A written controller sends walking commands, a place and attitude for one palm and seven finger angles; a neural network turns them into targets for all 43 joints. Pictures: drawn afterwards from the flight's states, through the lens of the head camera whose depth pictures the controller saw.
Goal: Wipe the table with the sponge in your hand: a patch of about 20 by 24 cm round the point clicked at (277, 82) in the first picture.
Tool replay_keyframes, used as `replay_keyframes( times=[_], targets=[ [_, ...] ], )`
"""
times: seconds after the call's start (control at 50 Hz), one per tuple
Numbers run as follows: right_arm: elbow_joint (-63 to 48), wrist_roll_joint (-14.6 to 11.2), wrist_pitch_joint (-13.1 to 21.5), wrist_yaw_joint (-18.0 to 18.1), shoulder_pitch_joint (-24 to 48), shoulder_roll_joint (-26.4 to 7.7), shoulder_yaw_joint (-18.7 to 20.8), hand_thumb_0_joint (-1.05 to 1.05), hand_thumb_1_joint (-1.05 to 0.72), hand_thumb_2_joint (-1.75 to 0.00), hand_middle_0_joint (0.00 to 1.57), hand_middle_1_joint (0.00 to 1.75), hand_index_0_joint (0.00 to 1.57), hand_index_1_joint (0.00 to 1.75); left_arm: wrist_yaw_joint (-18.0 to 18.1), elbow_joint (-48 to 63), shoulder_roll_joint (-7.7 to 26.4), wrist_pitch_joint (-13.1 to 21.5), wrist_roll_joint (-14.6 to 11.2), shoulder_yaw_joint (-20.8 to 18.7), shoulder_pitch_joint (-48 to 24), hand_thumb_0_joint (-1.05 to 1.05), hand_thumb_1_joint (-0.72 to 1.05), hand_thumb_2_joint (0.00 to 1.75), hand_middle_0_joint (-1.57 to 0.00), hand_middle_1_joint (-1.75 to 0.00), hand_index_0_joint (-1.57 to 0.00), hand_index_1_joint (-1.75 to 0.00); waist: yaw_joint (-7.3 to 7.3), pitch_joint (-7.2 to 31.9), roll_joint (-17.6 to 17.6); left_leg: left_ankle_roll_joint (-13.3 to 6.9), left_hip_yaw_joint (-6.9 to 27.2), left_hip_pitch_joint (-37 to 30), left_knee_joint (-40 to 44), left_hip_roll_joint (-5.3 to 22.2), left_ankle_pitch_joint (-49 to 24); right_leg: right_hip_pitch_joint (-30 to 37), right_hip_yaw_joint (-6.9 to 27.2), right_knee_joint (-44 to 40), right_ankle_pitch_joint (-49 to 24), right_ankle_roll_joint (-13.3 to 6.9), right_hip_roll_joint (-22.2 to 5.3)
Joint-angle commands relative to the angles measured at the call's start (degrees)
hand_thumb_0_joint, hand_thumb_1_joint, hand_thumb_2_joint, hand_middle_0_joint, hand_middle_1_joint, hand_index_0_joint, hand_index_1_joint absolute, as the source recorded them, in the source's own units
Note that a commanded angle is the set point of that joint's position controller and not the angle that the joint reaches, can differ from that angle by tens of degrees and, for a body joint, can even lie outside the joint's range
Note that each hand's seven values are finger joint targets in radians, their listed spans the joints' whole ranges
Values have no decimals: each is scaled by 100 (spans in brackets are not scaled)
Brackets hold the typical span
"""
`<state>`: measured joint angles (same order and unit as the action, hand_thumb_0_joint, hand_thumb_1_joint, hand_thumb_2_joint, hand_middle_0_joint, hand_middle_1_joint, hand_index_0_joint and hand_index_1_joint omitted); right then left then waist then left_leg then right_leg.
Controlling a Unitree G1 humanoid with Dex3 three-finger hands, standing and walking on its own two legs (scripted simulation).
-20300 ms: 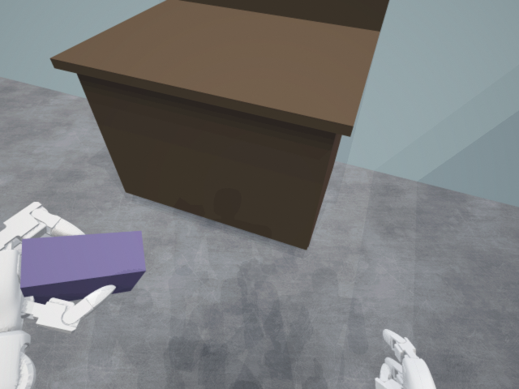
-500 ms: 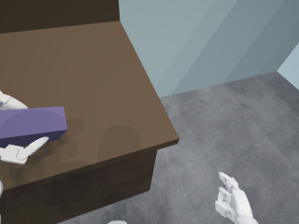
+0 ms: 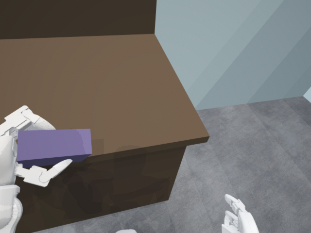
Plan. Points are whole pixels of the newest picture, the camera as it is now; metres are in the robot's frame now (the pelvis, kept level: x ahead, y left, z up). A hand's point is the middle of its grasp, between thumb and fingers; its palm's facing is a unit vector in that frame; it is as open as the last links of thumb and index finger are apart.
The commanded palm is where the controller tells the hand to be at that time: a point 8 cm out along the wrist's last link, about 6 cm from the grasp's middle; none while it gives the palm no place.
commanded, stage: come to a stop and stand still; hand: left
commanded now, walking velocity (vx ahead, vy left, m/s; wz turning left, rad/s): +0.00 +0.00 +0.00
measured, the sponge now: (65, 148) +0.23 +0.21 +0.15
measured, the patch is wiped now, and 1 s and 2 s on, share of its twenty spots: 0.00 0.00 0.00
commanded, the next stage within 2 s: look again from close up in 0.96 s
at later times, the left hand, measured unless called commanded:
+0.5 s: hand out of the picture +0.09 +0.30 +0.19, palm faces +0.43 -0.79 -0.43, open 9.3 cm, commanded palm +0.06 +0.32 +0.18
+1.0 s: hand out of the picture +0.09 +0.33 +0.17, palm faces +0.37 -0.79 -0.50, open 9.3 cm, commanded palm +0.04 +0.34 +0.18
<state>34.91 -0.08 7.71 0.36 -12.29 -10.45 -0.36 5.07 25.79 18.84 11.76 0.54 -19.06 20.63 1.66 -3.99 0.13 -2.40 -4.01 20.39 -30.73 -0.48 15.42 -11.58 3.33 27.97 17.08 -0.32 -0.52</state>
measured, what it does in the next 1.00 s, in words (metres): walks backwards: right foot, then left foot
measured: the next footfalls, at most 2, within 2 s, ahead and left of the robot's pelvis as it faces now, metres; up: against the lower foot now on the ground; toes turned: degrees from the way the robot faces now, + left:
right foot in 0.38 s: -0.07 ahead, -0.03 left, +0.00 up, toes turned -7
left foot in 0.66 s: -0.13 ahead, +0.22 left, +0.00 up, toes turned -1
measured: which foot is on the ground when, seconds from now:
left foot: down 0.00-0.36, up 0.38-0.64, down 0.66-0.92, up 0.94-1.00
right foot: down 0.00-0.16, up 0.18-0.36, down 0.38-1.00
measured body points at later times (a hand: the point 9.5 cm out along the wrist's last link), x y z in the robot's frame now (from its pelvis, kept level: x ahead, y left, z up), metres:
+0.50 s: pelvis -0.10 +0.04 -0.01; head -0.10 +0.06 +0.44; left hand +0.06 +0.34 +0.21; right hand +0.06 -0.17 -0.10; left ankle -0.09 +0.14 -0.64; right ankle -0.11 -0.01 -0.73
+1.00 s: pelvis -0.14 +0.08 -0.02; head -0.13 +0.08 +0.43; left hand +0.06 +0.37 +0.20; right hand -0.03 -0.18 -0.11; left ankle -0.17 +0.20 -0.69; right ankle -0.10 +0.02 -0.73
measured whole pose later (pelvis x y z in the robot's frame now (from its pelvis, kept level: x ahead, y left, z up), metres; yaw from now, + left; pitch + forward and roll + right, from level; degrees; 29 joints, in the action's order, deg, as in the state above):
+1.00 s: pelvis -0.14 +0.08 -0.02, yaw -5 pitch -3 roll -1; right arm 36.8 -1.2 4.5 0.6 -16.0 -11.7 2.0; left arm 5.1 26.2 26.2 11.7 -2.5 -27.1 25.6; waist 0.9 -3.4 -1.2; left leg -1.2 0.8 21.1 -60.2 1.8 28.2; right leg -17.7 -7.6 36.0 15.9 -6.9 4.4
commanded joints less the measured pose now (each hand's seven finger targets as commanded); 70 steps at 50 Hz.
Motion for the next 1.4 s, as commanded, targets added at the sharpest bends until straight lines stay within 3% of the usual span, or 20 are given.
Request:
replay_keyframes(
  times=[0.0, 0.1, 0.14, 0.2, 0.28, 0.34, 0.4, 0.44, 0.5, 0.58, 0.68, 0.72, 0.84, 0.88, 0.92, 0.98, 1.1, 1.16, 1.3, 1.38],
  targets=[
    [-804, -21, 198, 111, 554, -762, 329, 0, -90, -90, 20, 30, 20, 30, 94, 1124, 1253, 258, -124, -846, -802, 0, 10, 130, -120, -160, -120, -160, -164, 531, 342, 289, 78, -1593, -443, 69, 1177, -2048, 219, -991, 1574, -489, -233],
    [-779, -75, 115, 121, 542, -804, 305, 0, -90, -90, 20, 30, 20, 30, 38, 1306, 1211, 145, -171, -773, -1211, 0, 10, 130, -120, -160, -120, -160, -316, 490, -137, 133, 823, -1697, -635, 360, 1612, -3075, -86, 459, 1777, -432, -78],
    [-933, -84, 177, 68, 626, -947, 378, 0, -90, -90, 20, 30, 20, 30, 42, 1573, 1107, 20, -225, -760, -1471, 0, 10, 130, -120, -160, -120, -160, -236, 442, -2263, -10, 2192, 979, 2513, 1345, 4037, -996, -811, 3743, 1787, -18, 1027],
    [-881, -50, 315, -136, 692, -939, 574, 0, -90, -90, 20, 30, 20, 30, -41, 1950, 1433, 102, -179, -972, -2001, 0, 10, 130, -120, -160, -120, -160, -30, 526, -1730, 606, 1497, 1820, 3016, 1265, 3515, -288, -714, 5324, 926, 16, 1189],
    [-1066, -62, 248, -172, 841, -710, 454, 0, -90, -90, 20, 30, 20, 30, -36, 2132, 1403, 124, -339, -1157, -496, 0, 10, 130, -120, -160, -120, -160, 214, 1430, -1813, 818, 62, -48, 1966, 922, 2064, 157, -1130, 1730, 1257, -409, 764],
    [-1258, -93, -57, -149, 567, -558, 375, 0, -90, -90, 20, 30, 20, 30, -38, 2418, 1567, 88, -262, -1372, -91, 0, 10, 130, -120, -160, -120, -160, 141, 858, 720, 453, -380, -581, -3071, 91, 750, -1097, 1163, -1989, 222, -610, -1109],
    [-1111, -214, 48, -110, 480, -656, 300, 0, -90, -90, 20, 30, 20, 30, -31, 1105, 1294, 32, -359, -1248, -157, 0, 10, 130, -120, -160, -120, -160, -134, 565, 1680, 486, 708, 1651, -5171, -296, 782, -667, 1959, -1367, -1074, -971, -1455],
    [-894, -154, 280, -52, 498, -867, 449, 0, -90, -90, 20, 30, 20, 30, -30, 764, 978, 61, -397, -919, -337, 0, 10, 130, -120, -160, -120, -160, -246, -382, 952, 445, 1274, 1853, -4827, 63, 232, -1146, 2759, -1600, -76, -1091, -1566],
    [-631, 17, 254, 113, 371, -640, 176, 0, -90, -90, 20, 30, 20, 30, 186, 496, 1084, 223, -256, -665, -755, 0, 10, 130, -120, -160, -120, -160, -200, 276, -332, 296, 614, 1096, -2439, 165, 416, -57, 1753, -975, -1303, -1031, -1253],
    [-773, 86, 612, 252, 477, -609, 194, 0, -90, -90, 20, 30, 20, 30, 295, 826, 917, 225, -140, -246, -1315, 0, 10, 130, -120, -160, -120, -160, 51, 1206, 930, -75, -197, -1156, 1323, -281, 69, 433, 842, -430, -720, -436, -482],
    [-1092, 10, 525, 112, 379, -741, 519, 0, -90, -90, 20, 30, 20, 30, 282, 2204, 1611, 296, -80, -962, -254, 0, 10, 130, -120, -160, -120, -160, -21, 1403, -1360, -572, 832, -3647, 769, 1492, -3859, -2078, -802, 2338, 1156, -111, 491],
    [-969, 110, 407, -2, 459, -651, 425, 0, -90, -90, 20, 30, 20, 30, 153, 2554, 1854, 412, -149, -1221, -171, 0, 10, 130, -120, -160, -120, -160, -221, 181, -1775, -655, 2267, -2207, 1347, 1907, -2701, -2398, -428, 2282, 1121, -190, 168],
    [-1101, -81, 23, 43, 302, -875, 485, 0, -90, -90, 20, 30, 20, 30, 132, 1161, 1653, 249, -345, -1617, 775, 0, 10, 130, -120, -160, -120, -160, -26, 539, -985, -462, 824, 493, 506, 1428, 498, 999, -924, 479, 296, -212, 412],
    [-1063, -142, 16, 44, 183, -817, 490, 0, -90, -90, 20, 30, 20, 30, 76, 557, 1375, 148, -368, -1354, 825, 0, 10, 130, -120, -160, -120, -160, 5, 595, 295, -261, 170, 960, -1356, 584, 1488, 1194, -1, -381, 947, -516, 37],
    [-1076, -185, 38, 94, 201, -768, 505, 0, -90, -90, 20, 30, 20, 30, 106, 502, 1443, 108, -451, -1206, 208, 0, 10, 130, -120, -160, -120, -160, -100, 583, 1820, 74, 364, 1688, -3906, -71, 1803, 715, 2822, -1563, 1753, -1437, -1728],
    [-838, -71, 112, 50, 383, -790, 349, 0, -90, -90, 20, 30, 20, 30, 75, 1122, 1134, 157, -330, -568, -709, 0, 10, 130, -120, -160, -120, -160, -176, 58, 368, 109, 746, 941, -3552, 372, 1049, -874, 2217, -1659, 2085, -1449, -1648],
    [-740, 101, 411, 160, 400, -674, 199, 0, -90, -90, 20, 30, 20, 30, 356, 2615, 1480, 369, -213, -559, -1113, 0, 10, 130, -120, -160, -120, -160, -82, 778, -472, 100, 89, -1544, 411, 30, 33, -890, 377, -694, 1164, -738, -915],
    [-884, 92, 482, 69, 396, -765, 291, 0, -90, -90, 20, 30, 20, 30, 454, 2965, 1727, 550, -182, -993, -731, 0, 10, 130, -120, -160, -120, -160, 36, 972, -2514, -565, 2435, -2081, 1456, 1690, -645, -1516, -299, 1533, 993, -121, 206],
    [-930, -98, 284, -56, 129, -788, 348, 0, -90, -90, 20, 30, 20, 30, 221, 1076, 1212, 292, -318, -1118, 731, 0, 10, 130, -120, -160, -120, -160, -153, 944, -582, -89, 902, -1073, 477, 1088, -2038, 292, -665, -579, -691, -34, 190],
    [-922, -160, 209, 13, 266, -788, 346, 0, -90, -90, 20, 30, 20, 30, 150, 333, 776, 68, -433, -637, 656, 0, 10, 130, -120, -160, -120, -160, -226, 757, 607, 197, 449, -440, 106, 459, -573, 443, 469, -682, -1913, -317, -521]
  ],
)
